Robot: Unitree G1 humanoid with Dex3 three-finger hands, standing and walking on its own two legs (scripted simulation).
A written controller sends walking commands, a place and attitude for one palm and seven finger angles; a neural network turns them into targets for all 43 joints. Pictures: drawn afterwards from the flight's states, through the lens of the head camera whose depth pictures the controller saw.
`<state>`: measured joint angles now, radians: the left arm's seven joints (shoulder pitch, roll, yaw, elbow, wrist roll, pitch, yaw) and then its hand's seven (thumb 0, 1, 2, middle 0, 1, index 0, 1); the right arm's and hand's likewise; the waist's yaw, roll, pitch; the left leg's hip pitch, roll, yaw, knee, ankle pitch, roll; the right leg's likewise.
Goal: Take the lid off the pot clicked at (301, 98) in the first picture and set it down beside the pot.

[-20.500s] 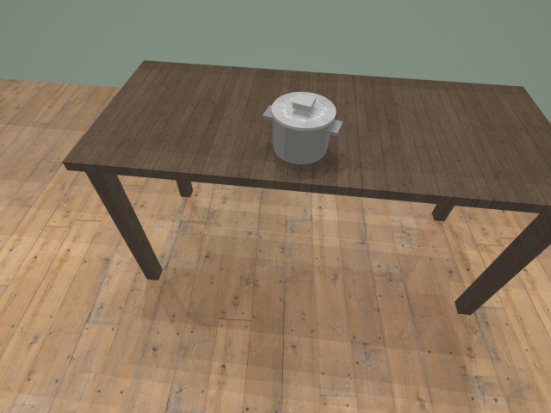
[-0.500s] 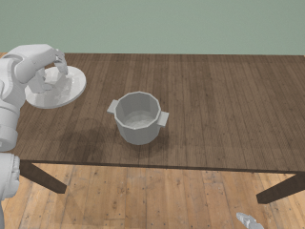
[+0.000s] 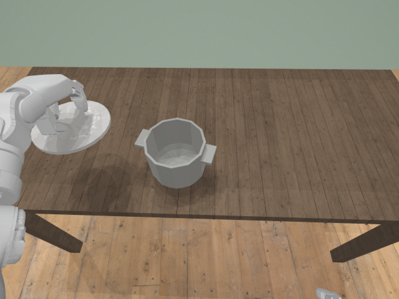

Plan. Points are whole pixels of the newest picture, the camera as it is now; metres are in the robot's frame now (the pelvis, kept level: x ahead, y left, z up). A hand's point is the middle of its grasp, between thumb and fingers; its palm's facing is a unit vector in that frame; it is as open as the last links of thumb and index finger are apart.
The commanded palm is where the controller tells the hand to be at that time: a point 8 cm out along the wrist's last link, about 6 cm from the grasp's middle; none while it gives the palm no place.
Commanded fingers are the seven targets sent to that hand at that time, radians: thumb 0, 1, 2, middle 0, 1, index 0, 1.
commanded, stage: lower the lid onto the table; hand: left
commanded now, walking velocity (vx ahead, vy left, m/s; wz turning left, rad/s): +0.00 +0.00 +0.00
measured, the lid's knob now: (68, 117) +0.46 +0.29 +0.09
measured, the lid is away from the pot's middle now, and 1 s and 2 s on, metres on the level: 0.22 0.23 0.23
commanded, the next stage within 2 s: none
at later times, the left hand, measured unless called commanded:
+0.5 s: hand (64, 123) +0.44 +0.29 +0.09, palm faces -0.41 -0.04 -0.91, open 8.3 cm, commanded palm +0.45 +0.30 +0.16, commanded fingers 0.00 0.51 1.13 -0.90 -1.04 -0.80 -1.00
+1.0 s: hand (63, 136) +0.43 +0.30 +0.06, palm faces -0.46 -0.06 -0.89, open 8.3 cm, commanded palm +0.45 +0.31 +0.12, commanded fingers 0.00 0.51 1.13 -0.90 -1.04 -0.80 -1.00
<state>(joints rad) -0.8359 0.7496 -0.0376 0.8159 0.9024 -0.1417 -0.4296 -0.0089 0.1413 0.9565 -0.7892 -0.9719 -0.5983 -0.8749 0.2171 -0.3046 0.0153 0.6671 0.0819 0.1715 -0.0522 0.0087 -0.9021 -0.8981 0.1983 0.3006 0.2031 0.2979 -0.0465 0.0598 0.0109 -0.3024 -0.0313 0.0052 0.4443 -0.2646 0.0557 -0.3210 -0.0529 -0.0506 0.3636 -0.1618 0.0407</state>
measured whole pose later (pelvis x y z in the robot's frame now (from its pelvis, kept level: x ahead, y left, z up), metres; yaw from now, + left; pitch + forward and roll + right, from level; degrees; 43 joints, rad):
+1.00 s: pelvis +0.00 +0.01 -0.01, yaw -1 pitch +10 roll -2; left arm -0.80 0.75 0.01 0.97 0.95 -0.24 -0.32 0.00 0.15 0.96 -0.79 -0.97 -0.59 -0.87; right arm 0.26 -0.29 0.01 0.69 0.07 0.16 -0.08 0.01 -0.90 -0.90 0.20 0.30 0.20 0.30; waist -0.07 0.04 -0.01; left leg -0.39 -0.03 0.02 0.51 -0.30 0.07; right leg -0.41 -0.05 -0.03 0.41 -0.17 0.04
